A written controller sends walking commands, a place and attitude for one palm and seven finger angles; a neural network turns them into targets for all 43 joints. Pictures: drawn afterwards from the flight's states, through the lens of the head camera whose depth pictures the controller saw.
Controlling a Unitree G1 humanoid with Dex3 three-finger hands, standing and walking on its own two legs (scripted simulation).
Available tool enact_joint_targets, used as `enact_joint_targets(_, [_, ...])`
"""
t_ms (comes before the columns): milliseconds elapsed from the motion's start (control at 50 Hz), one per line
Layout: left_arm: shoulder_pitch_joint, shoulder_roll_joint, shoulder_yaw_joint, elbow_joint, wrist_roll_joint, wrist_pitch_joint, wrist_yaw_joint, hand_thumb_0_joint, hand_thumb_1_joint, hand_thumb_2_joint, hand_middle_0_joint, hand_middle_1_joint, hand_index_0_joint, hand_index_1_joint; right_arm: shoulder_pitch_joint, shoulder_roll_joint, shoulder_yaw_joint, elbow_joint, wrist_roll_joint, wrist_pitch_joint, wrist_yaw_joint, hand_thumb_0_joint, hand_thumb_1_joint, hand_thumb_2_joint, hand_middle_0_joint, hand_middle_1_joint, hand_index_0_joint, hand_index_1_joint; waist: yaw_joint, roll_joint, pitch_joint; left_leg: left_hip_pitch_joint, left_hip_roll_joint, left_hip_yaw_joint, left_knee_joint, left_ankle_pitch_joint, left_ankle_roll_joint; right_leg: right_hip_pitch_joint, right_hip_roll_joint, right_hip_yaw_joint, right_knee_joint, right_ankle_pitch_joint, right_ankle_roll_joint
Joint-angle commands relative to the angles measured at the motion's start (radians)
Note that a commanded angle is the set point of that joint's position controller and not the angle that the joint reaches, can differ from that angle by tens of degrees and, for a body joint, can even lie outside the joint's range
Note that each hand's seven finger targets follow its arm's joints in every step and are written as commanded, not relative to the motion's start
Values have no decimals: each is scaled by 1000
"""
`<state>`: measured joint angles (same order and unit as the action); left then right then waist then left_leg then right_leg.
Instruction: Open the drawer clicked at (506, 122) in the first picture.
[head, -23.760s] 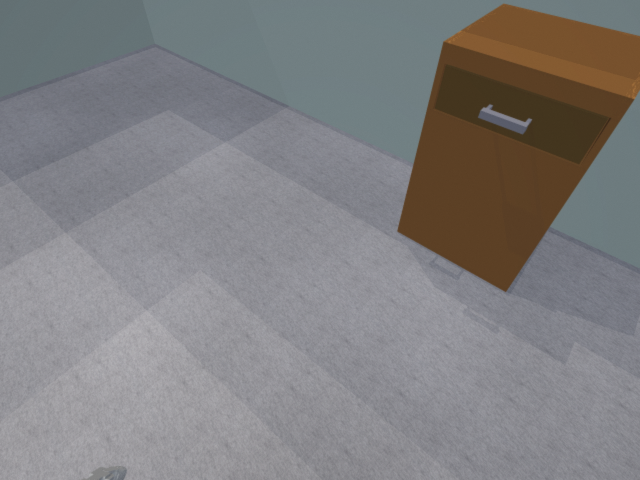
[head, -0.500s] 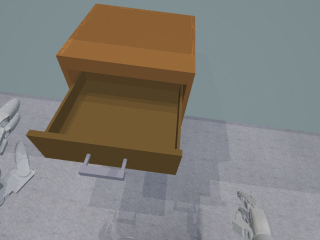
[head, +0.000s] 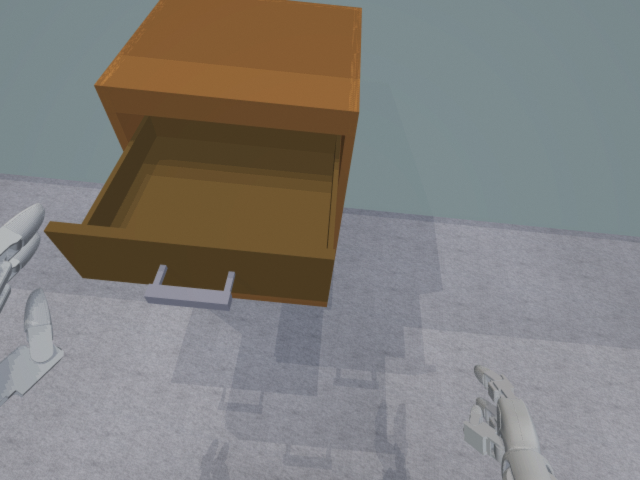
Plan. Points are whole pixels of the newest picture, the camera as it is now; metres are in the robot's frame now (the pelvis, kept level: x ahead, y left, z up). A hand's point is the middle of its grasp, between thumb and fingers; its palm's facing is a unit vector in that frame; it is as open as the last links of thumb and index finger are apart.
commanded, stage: step back with the hand held close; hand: left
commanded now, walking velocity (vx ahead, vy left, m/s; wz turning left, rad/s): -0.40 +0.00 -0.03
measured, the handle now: (192, 285) +0.41 +0.22 -0.10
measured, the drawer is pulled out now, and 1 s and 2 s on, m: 0.30 0.30 0.30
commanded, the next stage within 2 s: stop stepping back and stand still in 0.04 s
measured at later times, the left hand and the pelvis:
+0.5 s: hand out of the picture +0.05 +0.18 +0.16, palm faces +0.36 -0.81 -0.46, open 7.4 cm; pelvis -0.14 -0.05 +0.01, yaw +2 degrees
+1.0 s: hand out of the picture +0.03 +0.19 +0.10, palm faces +0.31 -0.83 -0.47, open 7.4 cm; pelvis -0.16 -0.05 +0.00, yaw +4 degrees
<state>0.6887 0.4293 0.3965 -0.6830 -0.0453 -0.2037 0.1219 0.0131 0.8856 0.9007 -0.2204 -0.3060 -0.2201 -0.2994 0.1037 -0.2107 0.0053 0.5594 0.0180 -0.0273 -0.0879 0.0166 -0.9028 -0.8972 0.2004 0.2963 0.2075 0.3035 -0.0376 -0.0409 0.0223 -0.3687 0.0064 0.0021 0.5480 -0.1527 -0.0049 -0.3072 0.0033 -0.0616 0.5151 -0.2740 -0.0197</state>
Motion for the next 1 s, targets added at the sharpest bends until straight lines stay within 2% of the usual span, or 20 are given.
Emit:
enact_joint_targets(0, [18,93,60,-187,-17,-83,13,0,900,900,-200,-300,-200,-300,-19,-124,-88,-141,16,-88,20,0,-900,-900,200,300,200,300,36,193,-240,290,318,-161,-182,756,116,-44,-33,71,314,-161,18])
enact_joint_targets(20, [61,116,103,-185,-14,-81,23,0,900,900,-200,-300,-200,-300,-49,-94,-86,-135,-8,-110,18,0,-900,-900,200,300,200,300,46,327,-259,265,346,-189,-155,797,157,-103,-28,93,409,-242,26])
enact_joint_targets(40, [21,129,106,-253,-17,-79,25,0,900,900,-200,-300,-200,-300,-33,-84,-67,-131,-30,-117,22,0,-900,-900,200,300,200,300,37,303,-250,189,347,-233,-166,758,173,-72,-23,109,452,-269,36])
enact_joint_targets(120, [-12,118,105,-297,-13,-70,32,0,900,900,-200,-300,-200,-300,-23,-115,-76,-112,-10,-134,38,0,-900,-900,200,300,200,300,42,247,-214,167,298,-136,-164,526,143,-49,-16,52,352,-194,37])
enact_joint_targets(180, [32,107,111,-227,-24,-51,40,0,900,900,-200,-300,-200,-300,-13,-120,-52,-140,7,-131,44,0,-900,-900,200,300,200,300,32,260,-140,-41,224,-113,-191,-147,103,124,-25,10,88,-159,37])
enact_joint_targets(220, [38,157,150,-193,-15,-40,43,0,900,900,-200,-300,-200,-300,-1,-111,-50,-154,11,-108,33,0,-900,-900,200,300,200,300,30,91,-110,-92,68,1,-33,-401,18,176,-74,18,-170,-80,5])
enact_joint_targets(260, [-64,156,133,-164,-29,-27,46,0,900,900,-200,-300,-200,-300,12,-99,-56,-142,22,-92,23,0,-900,-900,200,300,200,300,19,-226,-82,-28,-31,-12,506,-287,-20,-154,-387,454,-403,-400,-142])
enact_joint_targets(300, [-74,105,96,-101,-22,-22,42,0,900,900,-200,-300,-200,-300,1,-97,-53,-108,4,-87,16,0,-900,-900,200,300,200,300,-16,-138,-42,-48,-1,-53,644,-205,-14,-186,-351,314,-356,-280,-133])
enact_joint_targets(340, [-55,104,89,-34,-3,-21,41,0,900,900,-200,-300,-200,-300,-31,-95,-44,-111,-3,-78,5,0,-900,-900,200,300,200,300,-6,-96,-13,-18,28,-29,443,-220,5,-173,-293,200,-330,-253,-91])
enact_joint_targets(440, [-42,101,61,-78,29,-51,59,0,900,900,-200,-300,-200,-300,2,-102,-38,-93,-12,-143,6,0,-900,-900,200,300,200,300,20,-61,-58,113,-8,73,-157,-237,61,50,-249,197,-289,-212,-60])
enact_joint_targets(520, [-27,139,82,-194,19,-84,50,0,900,900,-200,-300,-200,-300,31,-151,-77,-138,-4,-167,19,0,-900,-900,200,300,200,300,34,174,-122,171,156,-95,-251,0,105,151,-79,52,23,54,13])
enact_joint_targets(560, [18,135,100,-153,22,-78,53,0,900,900,-200,-300,-200,-300,32,-113,-53,-124,2,-157,23,0,-900,-900,200,300,200,300,28,254,-94,26,157,-116,-295,-288,111,150,-62,2,42,-125,14])
enact_joint_targets(620, [-28,134,102,-104,15,-80,57,0,900,900,-200,-300,-200,-300,32,-127,-61,-116,9,-163,9,0,-900,-900,200,300,200,300,20,72,-13,-69,115,-82,-209,-339,96,151,-70,82,-56,-143,5])
enact_joint_targets(680, [-71,117,89,-20,15,-88,53,0,900,900,-200,-300,-200,-300,55,-120,-64,-99,3,-161,7,0,-900,-900,200,300,200,300,6,-80,20,-33,4,13,14,-360,60,23,-204,337,-293,-425,-58])
enact_joint_targets(720, [-113,111,80,-33,15,-87,55,0,900,900,-200,-300,-200,-300,61,-116,-64,-90,0,-150,17,0,-900,-900,200,300,200,300,1,-122,-12,1,-6,30,103,-286,55,41,-275,389,-330,-372,-99])
enact_joint_targets(800, [-91,84,45,-72,17,-82,57,0,900,900,-200,-300,-200,-300,37,-113,-45,-98,-11,-146,15,0,-900,-900,200,300,200,300,9,10,-34,132,42,-27,-173,-238,82,31,-152,181,-191,-240,-33])
enact_joint_targets(860, [-119,82,38,-98,32,-74,61,0,900,900,-200,-300,-200,-300,12,-110,-29,-111,-8,-143,14,0,-900,-900,200,300,200,300,19,189,30,-45,159,-191,-340,-450,110,94,-47,74,-31,-157,13])
enact_joint_targets(900, [-107,89,48,-90,31,-65,63,0,900,900,-200,-300,-200,-300,10,-103,-30,-114,-4,-144,17,0,-900,-900,200,300,200,300,22,115,11,-59,140,-152,-263,-271,99,165,-47,75,-46,0,13])
enact_joint_targets(920, [-218,-72,-342,761,110,81,-70,0,900,900,-200,-300,-200,-300,16,-192,-97,170,-22,-202,97,0,-900,-900,200,300,200,300,-17,70,28,-3,100,-108,-67,19,54,-8,-90,34,55,179,-10])
enact_joint_targets(980, [-263,-116,-295,864,90,202,-110,0,900,900,-200,-300,-200,-300,144,-102,-54,145,-32,-49,96,0,-900,-900,200,300,200,300,28,-68,-60,-20,71,-96,-24,-9,58,53,-116,76,13,114,-34])
